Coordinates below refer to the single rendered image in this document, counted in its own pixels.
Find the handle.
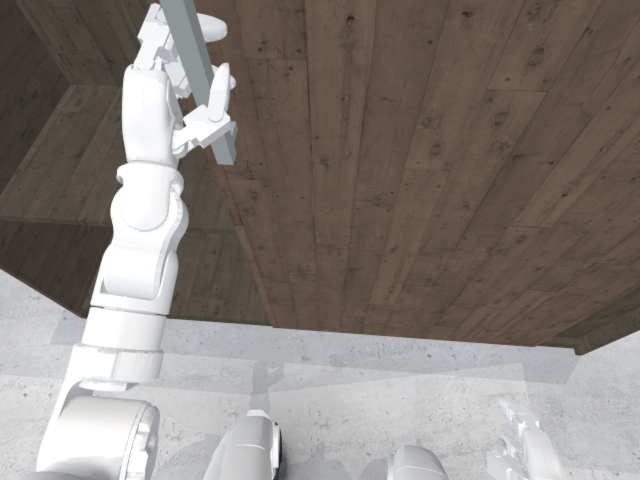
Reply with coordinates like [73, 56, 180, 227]
[159, 0, 238, 165]

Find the wardrobe door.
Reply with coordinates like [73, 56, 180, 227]
[553, 287, 640, 339]
[148, 0, 640, 347]

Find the robot right hand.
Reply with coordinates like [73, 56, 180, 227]
[487, 398, 566, 480]

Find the robot thigh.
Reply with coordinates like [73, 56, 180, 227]
[203, 416, 280, 480]
[387, 445, 449, 480]

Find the robot left hand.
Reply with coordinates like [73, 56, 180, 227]
[122, 3, 236, 169]

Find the robot left thigh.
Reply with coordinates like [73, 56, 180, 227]
[203, 416, 280, 480]

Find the left robot upper arm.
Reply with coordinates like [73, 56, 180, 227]
[12, 395, 160, 480]

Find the robot left forearm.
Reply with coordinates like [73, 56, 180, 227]
[36, 161, 189, 472]

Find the robot right thigh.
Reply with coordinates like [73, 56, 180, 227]
[387, 445, 449, 480]

